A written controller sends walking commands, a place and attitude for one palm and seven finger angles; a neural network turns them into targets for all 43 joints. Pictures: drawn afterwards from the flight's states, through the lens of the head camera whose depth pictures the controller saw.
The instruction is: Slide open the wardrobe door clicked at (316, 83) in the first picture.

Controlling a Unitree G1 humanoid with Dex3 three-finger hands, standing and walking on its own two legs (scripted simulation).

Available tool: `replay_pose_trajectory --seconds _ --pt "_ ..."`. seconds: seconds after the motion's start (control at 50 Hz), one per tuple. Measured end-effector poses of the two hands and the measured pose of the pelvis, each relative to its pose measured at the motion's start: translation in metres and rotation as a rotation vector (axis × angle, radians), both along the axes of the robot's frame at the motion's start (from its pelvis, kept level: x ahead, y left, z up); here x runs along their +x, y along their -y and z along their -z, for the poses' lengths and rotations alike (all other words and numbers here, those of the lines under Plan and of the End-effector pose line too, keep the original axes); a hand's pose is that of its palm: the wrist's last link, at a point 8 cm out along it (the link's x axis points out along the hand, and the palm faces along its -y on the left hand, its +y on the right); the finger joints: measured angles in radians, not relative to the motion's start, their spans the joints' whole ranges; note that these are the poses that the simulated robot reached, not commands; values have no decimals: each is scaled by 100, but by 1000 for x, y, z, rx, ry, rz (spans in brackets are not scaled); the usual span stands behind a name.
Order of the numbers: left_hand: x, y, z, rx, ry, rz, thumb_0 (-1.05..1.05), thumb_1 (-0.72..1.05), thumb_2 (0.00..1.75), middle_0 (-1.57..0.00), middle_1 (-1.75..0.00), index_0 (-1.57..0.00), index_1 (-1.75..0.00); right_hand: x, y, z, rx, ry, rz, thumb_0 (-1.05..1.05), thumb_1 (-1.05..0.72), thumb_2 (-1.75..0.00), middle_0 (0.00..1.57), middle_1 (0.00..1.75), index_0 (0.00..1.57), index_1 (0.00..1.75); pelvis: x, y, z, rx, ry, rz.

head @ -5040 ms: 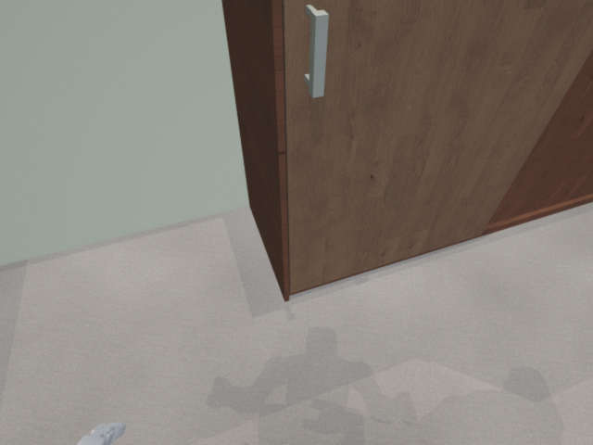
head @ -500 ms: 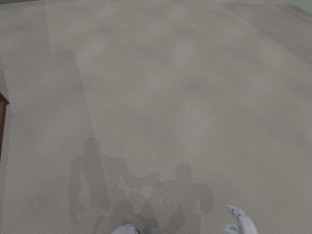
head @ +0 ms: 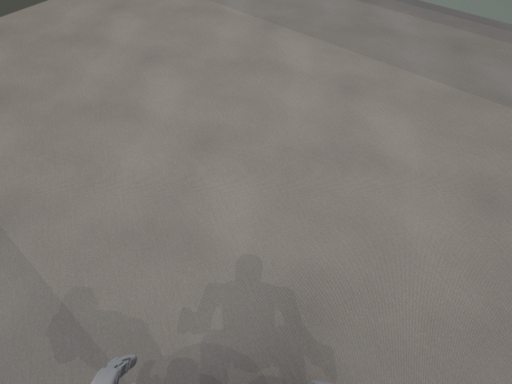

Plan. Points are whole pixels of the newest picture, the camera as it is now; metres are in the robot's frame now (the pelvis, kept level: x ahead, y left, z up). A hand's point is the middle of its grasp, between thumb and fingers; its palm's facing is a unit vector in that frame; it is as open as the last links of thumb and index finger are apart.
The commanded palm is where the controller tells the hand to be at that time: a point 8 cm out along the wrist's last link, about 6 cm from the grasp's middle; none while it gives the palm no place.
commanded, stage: walk to a spot facing it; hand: left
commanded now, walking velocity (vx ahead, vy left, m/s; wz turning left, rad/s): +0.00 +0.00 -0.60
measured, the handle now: out of the picture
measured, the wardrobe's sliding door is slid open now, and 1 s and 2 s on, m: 0.00 0.00 0.00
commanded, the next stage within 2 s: turn to face it in 1.36 s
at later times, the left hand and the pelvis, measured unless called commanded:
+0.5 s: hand out of the picture +0.14 +0.20 -0.17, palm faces -0.20 -0.96 -0.19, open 7.4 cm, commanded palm none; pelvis +0.01 +0.03 +0.00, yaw -16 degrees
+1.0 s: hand (197, 360) +0.18 +0.12 -0.15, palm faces -0.55 -0.78 -0.28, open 7.4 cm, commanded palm none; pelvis -0.03 +0.01 +0.00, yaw -36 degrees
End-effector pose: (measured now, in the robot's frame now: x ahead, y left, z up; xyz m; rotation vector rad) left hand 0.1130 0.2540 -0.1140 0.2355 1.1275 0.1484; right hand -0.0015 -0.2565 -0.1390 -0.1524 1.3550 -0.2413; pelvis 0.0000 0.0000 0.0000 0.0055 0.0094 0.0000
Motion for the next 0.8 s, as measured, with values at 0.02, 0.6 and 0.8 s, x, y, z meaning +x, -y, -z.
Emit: replay_pose_trajectory --seconds 0.02,0.6,0.8 --pt "11 6 1 13 23 26 0 91 90 -20 -30 -19 -29 -5 4 8 12 -12 18 0 -91 -90 20 30 20 30 3 5 5 6 -3 12" --pt "30 -16 23 -62 -141 239 0 90 90 -20 -30 -20 -29 19 -39 -47 -115 207 205 0 -90 -90 20 30 20 30 8 -44 -12 -42 1 357" --pt "50 0 12 -18 -173 382 0 91 90 -20 -30 -19 -29 -58 -61 -34 -62 133 401 0 -90 -90 21 30 21 30 0 -44 -15 -46 -1 489"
